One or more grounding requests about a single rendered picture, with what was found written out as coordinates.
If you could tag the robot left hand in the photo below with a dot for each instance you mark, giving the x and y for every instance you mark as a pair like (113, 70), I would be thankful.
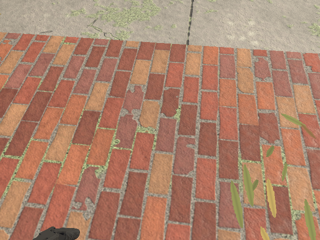
(53, 233)

